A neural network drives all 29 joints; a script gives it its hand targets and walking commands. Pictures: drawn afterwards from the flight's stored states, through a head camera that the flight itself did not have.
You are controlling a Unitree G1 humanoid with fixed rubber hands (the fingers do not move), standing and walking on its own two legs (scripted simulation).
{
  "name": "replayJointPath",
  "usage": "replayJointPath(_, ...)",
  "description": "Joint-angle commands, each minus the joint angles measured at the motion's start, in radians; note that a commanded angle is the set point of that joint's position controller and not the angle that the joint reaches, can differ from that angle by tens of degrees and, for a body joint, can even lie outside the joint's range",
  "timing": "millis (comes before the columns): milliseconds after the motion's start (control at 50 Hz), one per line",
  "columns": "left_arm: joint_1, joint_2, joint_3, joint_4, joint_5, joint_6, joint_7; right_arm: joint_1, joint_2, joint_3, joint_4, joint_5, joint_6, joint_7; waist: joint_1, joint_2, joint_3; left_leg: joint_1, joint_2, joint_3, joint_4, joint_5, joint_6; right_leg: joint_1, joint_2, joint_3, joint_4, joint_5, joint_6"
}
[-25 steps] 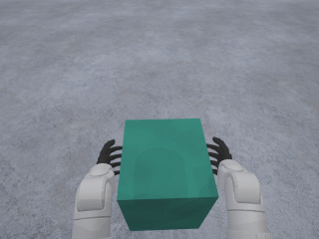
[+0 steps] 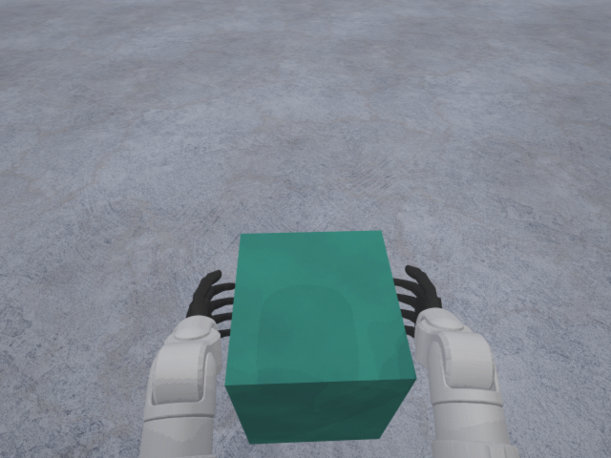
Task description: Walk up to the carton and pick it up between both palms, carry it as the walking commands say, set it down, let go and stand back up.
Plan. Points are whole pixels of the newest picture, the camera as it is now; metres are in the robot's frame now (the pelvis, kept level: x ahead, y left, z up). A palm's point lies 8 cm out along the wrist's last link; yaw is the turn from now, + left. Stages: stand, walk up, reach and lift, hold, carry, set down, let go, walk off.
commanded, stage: carry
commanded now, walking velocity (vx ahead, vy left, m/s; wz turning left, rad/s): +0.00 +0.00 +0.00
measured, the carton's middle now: (313, 341) +0.31 -0.01 -0.01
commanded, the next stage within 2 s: hold in 0.74 s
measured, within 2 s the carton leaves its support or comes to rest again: neither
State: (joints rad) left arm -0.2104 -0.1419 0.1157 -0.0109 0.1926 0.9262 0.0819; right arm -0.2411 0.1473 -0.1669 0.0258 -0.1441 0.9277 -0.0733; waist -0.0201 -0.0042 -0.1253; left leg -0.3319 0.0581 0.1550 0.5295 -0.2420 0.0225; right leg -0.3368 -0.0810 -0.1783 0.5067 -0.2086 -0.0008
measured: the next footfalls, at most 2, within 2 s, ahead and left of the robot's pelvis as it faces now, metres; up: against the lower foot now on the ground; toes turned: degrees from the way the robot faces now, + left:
none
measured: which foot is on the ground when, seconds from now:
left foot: down 0.00-1.00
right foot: down 0.00-1.00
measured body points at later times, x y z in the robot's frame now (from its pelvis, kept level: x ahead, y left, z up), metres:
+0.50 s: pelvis -0.01 -0.01 +0.00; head -0.03 -0.01 +0.45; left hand +0.30 +0.13 +0.05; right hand +0.29 -0.16 +0.05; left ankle +0.02 +0.10 -0.73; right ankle +0.03 -0.12 -0.73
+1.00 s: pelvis -0.01 -0.01 +0.00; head -0.06 +0.00 +0.45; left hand +0.30 +0.14 +0.06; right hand +0.29 -0.16 +0.05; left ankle +0.02 +0.10 -0.73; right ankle +0.03 -0.13 -0.73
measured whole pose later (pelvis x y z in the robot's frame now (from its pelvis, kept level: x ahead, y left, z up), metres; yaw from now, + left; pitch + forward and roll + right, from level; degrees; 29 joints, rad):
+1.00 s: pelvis -0.01 -0.01 +0.00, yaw +4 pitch -6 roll +0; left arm -0.32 -0.17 0.18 0.28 0.29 0.73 0.04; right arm -0.28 0.16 -0.25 0.24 -0.25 0.74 -0.03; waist -0.05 -0.02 0.00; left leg -0.16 -0.02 0.02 0.44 -0.18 0.02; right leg -0.16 -0.04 -0.04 0.45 -0.19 0.01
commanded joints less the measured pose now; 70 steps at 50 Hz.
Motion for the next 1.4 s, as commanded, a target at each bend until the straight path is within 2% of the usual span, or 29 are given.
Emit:
replayJointPath(0,-0.412,-0.802,-0.456,0.025,-0.248,-0.048,-0.209,-0.402,0.83,0.511,0.027,0.2,-0.026,0.213,-0.007,0.002,-0.226,0.069,0.109,-0.124,-0.115,0.108,0.005,0.101,-0.084,0.089,-0.062,0.075,-0.006)
replayJointPath(40,-0.414,-0.849,-0.557,-0.115,-0.305,-0.041,-0.21,-0.431,0.852,0.609,-0.12,0.262,-0.022,0.214,-0.005,0.025,-0.188,0.037,0.11,-0.138,-0.125,0.086,0.004,0.096,-0.084,0.101,-0.072,0.041,-0.005)
replayJointPath(80,-0.426,-0.807,-0.464,-0.005,-0.259,-0.057,-0.212,-0.424,0.828,0.52,-0.006,0.209,-0.035,0.215,-0.005,-0.01,-0.219,0.073,0.106,-0.125,-0.102,0.106,0.004,0.087,-0.094,0.103,-0.074,0.071,-0.009)
replayJointPath(120,-0.443,-0.852,-0.575,-0.142,-0.333,-0.043,-0.212,-0.432,0.872,0.621,-0.125,0.281,-0.023,0.213,-0.006,0.023,-0.245,0.064,0.105,-0.137,-0.102,0.106,0.003,0.111,-0.089,0.106,-0.071,0.074,-0.017)
replayJointPath(160,-0.413,-0.806,-0.437,0.058,-0.231,-0.068,-0.213,-0.432,0.82,0.494,0.053,0.191,-0.047,0.217,-0.003,0.023,-0.215,0.053,0.104,-0.132,-0.113,0.078,0.004,0.087,-0.089,0.107,-0.066,0.043,-0.01)
replayJointPath(180,-0.41,-0.794,-0.442,0.039,-0.223,-0.084,-0.211,-0.423,0.832,0.508,0.054,0.19,-0.064,0.215,-0.003,0.036,-0.222,0.063,0.103,-0.137,-0.104,0.089,0.004,0.084,-0.089,0.114,-0.07,0.046,-0.015)
replayJointPath(200,-0.412,-0.86,-0.577,-0.119,-0.319,-0.067,-0.21,-0.418,0.872,0.626,-0.122,0.277,-0.052,0.215,-0.004,0.03,-0.232,0.05,0.105,-0.144,-0.105,0.11,0.005,0.108,-0.094,0.115,-0.063,0.067,-0.015)
replayJointPath(240,-0.43,-0.831,-0.459,0.036,-0.247,-0.081,-0.217,-0.452,0.852,0.513,0.024,0.21,-0.059,0.219,-0.002,0.011,-0.252,0.081,0.109,-0.127,-0.098,0.131,0.0,0.115,-0.094,0.097,-0.058,0.103,-0.011)
replayJointPath(300,-0.444,-0.864,-0.538,-0.068,-0.296,-0.081,-0.217,-0.465,0.871,0.601,-0.096,0.254,-0.057,0.215,-0.008,-0.021,-0.237,0.061,0.096,-0.13,-0.095,0.088,0.004,0.083,-0.096,0.118,-0.071,0.051,-0.018)
replayJointPath(360,-0.432,-0.823,-0.457,0.034,-0.233,-0.109,-0.219,-0.441,0.851,0.524,0.031,0.195,-0.081,0.215,-0.003,0.0,-0.231,0.043,0.093,-0.132,-0.095,0.045,0.001,0.085,-0.098,0.129,-0.095,-0.006,-0.017)
replayJointPath(420,-0.44,-0.829,-0.447,0.054,-0.224,-0.117,-0.225,-0.448,0.871,0.526,0.046,0.192,-0.087,0.22,-0.003,-0.025,-0.236,0.05,0.088,-0.127,-0.085,0.063,-0.005,0.079,-0.107,0.143,-0.113,0.002,-0.021)
replayJointPath(460,-0.417,-0.856,-0.525,-0.034,-0.278,-0.098,-0.222,-0.457,0.9,0.604,-0.077,0.257,-0.073,0.221,-0.001,-0.012,-0.252,0.049,0.088,-0.133,-0.091,0.071,-0.005,0.088,-0.1,0.136,-0.099,-0.006,-0.027)
replayJointPath(480,-0.424,-0.832,-0.443,0.073,-0.222,-0.115,-0.225,-0.44,0.853,0.522,0.055,0.19,-0.087,0.222,0.0,0.009,-0.24,0.044,0.094,-0.137,-0.092,0.071,0.001,0.085,-0.103,0.132,-0.094,0.017,-0.022)
replayJointPath(540,-0.424,-0.861,-0.547,-0.058,-0.278,-0.116,-0.221,-0.454,0.896,0.618,-0.073,0.256,-0.088,0.225,-0.001,0.01,-0.262,0.049,0.101,-0.139,-0.09,0.1,0.005,0.107,-0.098,0.126,-0.071,0.071,-0.023)
replayJointPath(580,-0.444,-0.831,-0.479,0.021,-0.245,-0.138,-0.221,-0.425,0.872,0.544,0.038,0.208,-0.107,0.221,0.001,-0.001,-0.269,0.07,0.097,-0.133,-0.079,0.099,0.0,0.092,-0.1,0.127,-0.074,0.064,-0.021)
replayJointPath(620,-0.429,-0.849,-0.556,-0.065,-0.286,-0.123,-0.222,-0.427,0.901,0.617,-0.074,0.248,-0.094,0.217,0.001,0.0,-0.274,0.046,0.106,-0.146,-0.089,0.124,0.004,0.123,-0.095,0.106,-0.055,0.102,-0.019)
replayJointPath(720,-0.39,-0.837,-0.495,0.045,-0.238,-0.126,-0.228,-0.416,0.862,0.556,0.009,0.206,-0.106,0.22,0.0,0.03,-0.247,0.052,0.098,-0.131,-0.088,0.105,-0.005,0.093,-0.096,0.114,-0.061,0.081,-0.017)
replayJointPath(740,-0.348,-0.918,-0.436,0.177,-0.156,-0.132,-0.253,-0.261,0.895,0.486,0.198,0.11,-0.113,0.242,-0.05,0.014,-0.116,0.187,-0.11,-0.269,-0.183,0.13,0.015,0.214,0.096,0.256,-0.124,0.179,-0.009)
replayJointPath(760,-0.339,-0.925,-0.393,0.21,-0.121,-0.166,-0.265,-0.256,0.928,0.488,0.202,0.097,-0.144,0.257,-0.019,-0.014,-0.128,0.224,-0.121,-0.293,-0.167,0.259,0.016,0.266,0.093,0.286,-0.108,0.315,-0.011)
replayJointPath(820,-0.452,-0.981,-0.447,0.159,-0.136,-0.248,-0.285,-0.449,0.977,0.546,0.123,0.113,-0.222,0.313,0.017,0.001,-0.188,0.258,-0.129,-0.302,-0.166,0.254,0.005,0.332,0.105,0.282,-0.096,0.258,-0.002)
replayJointPath(860,-0.56,-1.073,-0.51,0.096,-0.205,-0.278,-0.289,-0.566,1.01,0.592,0.03,0.152,-0.252,0.337,-0.009,-0.008,-0.277,0.332,-0.122,-0.307,-0.155,0.307,-0.003,0.321,0.13,0.255,-0.093,0.252,0.011)
replayJointPath(920,-0.63,-1.109,-0.504,0.196,-0.212,-0.281,-0.29,-0.708,0.978,0.597,0.032,0.183,-0.27,0.34,-0.034,-0.007,-0.285,0.298,-0.132,-0.293,-0.154,0.12,-0.005,0.285,0.127,0.25,-0.097,0.091,0.012)
replayJointPath(940,-0.664,-1.089,-0.487,0.216,-0.209,-0.283,-0.291,-0.712,0.976,0.569,0.087,0.175,-0.263,0.334,-0.028,-0.053,-0.224,0.255,-0.126,-0.289,-0.157,0.037,0.004,0.269,0.128,0.241,-0.111,0.007,0.012)
replayJointPath(1000,-0.67,-1.03,-0.351,0.406,-0.13,-0.257,-0.296,-0.69,0.926,0.438,0.311,0.116,-0.241,0.343,-0.009,-0.019,-0.017,0.218,-0.131,-0.274,-0.163,-0.143,0.016,0.179,0.109,0.258,-0.145,-0.229,-0.016)
replayJointPath(1060,-0.653,-1.016,-0.246,0.522,-0.054,-0.237,-0.295,-0.684,0.916,0.319,0.468,0.072,-0.234,0.352,0.013,-0.019,0.041,0.266,-0.13,-0.283,-0.19,-0.169,0.015,0.175,0.117,0.249,-0.172,-0.259,-0.027)
replayJointPath(1100,-0.669,-1.019,-0.197,0.564,-0.033,-0.23,-0.295,-0.688,0.947,0.286,0.522,0.063,-0.233,0.347,0.013,-0.061,0.055,0.287,-0.134,-0.266,-0.19,-0.092,0.011,0.188,0.109,0.265,-0.211,-0.211,-0.015)
replayJointPath(1140,-0.679,-1.05,-0.203,0.576,-0.056,-0.229,-0.293,-0.681,0.947,0.289,0.504,0.076,-0.245,0.336,-0.006,-0.002,0.058,0.289,-0.122,-0.277,-0.195,-0.023,0.009,0.19,0.104,0.29,-0.208,-0.093,-0.019)
replayJointPath(1280,-0.591,-1.168,-0.34,0.41,-0.146,-0.226,-0.262,-0.685,0.902,0.406,0.216,0.129,-0.259,0.314,-0.03,0.044,-0.155,0.331,-0.093,-0.308,-0.203,0.311,-0.022,0.348,0.147,0.27,-0.157,0.205,0.007)
replayJointPath(1380,-0.474,-1.149,-0.386,0.332,-0.145,-0.227,-0.218,-0.571,0.872,0.486,0.123,0.153,-0.237,0.311,-0.023,-0.02,-0.209,0.394,-0.098,-0.329,-0.187,0.415,-0.033,0.334,0.162,0.248,-0.168,0.258,0.021)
